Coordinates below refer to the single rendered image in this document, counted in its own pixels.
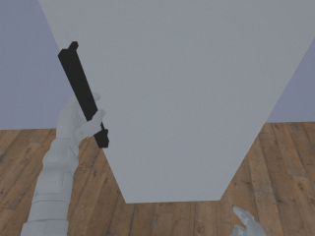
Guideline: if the left robot forearm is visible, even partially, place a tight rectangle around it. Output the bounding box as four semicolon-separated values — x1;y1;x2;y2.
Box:
20;138;80;236

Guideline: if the left robot hand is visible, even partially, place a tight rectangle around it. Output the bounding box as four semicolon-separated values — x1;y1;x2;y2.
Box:
56;92;106;146

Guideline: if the handle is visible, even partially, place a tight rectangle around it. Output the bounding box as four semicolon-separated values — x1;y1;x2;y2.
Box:
58;41;109;148

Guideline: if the fridge door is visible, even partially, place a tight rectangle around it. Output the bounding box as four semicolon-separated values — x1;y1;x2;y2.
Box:
38;0;315;204

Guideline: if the right robot hand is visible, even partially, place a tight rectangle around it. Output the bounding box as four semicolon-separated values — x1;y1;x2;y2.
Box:
230;206;266;236

